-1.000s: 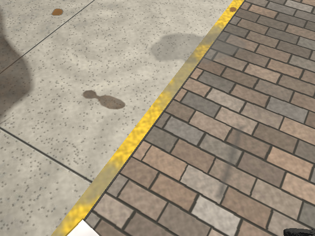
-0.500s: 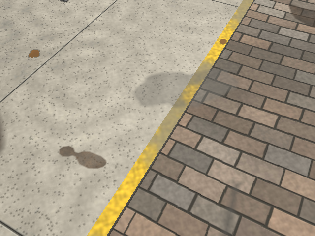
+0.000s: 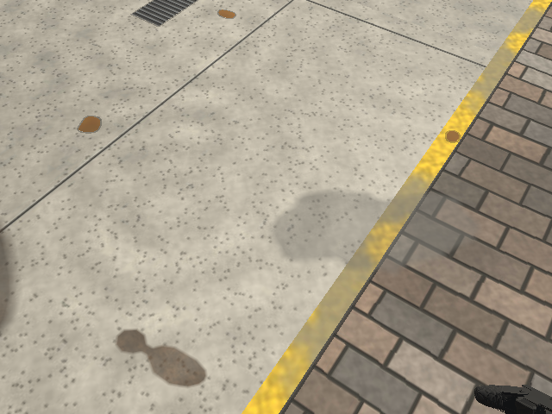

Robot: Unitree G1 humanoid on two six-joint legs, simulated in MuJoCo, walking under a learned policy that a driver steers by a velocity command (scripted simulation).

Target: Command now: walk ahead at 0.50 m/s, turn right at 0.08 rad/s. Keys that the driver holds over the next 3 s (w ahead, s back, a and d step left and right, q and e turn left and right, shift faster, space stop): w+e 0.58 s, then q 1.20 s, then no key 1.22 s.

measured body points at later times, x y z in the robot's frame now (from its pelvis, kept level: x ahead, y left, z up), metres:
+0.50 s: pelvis +0.27 -0.03 +0.00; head +0.30 -0.04 +0.45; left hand +0.52 +0.16 -0.09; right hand +0.22 -0.31 -0.14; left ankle +0.11 +0.11 -0.72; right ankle +0.38 -0.15 -0.72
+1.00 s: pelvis +0.50 -0.09 +0.00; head +0.53 -0.09 +0.45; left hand +0.68 +0.16 -0.12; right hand +0.57 -0.38 -0.10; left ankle +0.63 -0.02 -0.72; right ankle +0.38 -0.15 -0.72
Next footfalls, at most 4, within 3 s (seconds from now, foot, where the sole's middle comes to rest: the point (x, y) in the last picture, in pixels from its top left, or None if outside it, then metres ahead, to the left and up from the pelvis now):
0.52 right None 0.42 -0.16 -0.76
1.00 left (310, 331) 0.67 -0.02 -0.76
1.40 right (402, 354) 0.62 -0.25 -0.76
1.84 left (294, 370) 0.56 0.01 -0.76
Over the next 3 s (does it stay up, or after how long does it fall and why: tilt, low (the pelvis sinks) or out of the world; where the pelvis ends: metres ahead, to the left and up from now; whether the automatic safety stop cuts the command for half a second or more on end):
stays up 0.57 -0.12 0.02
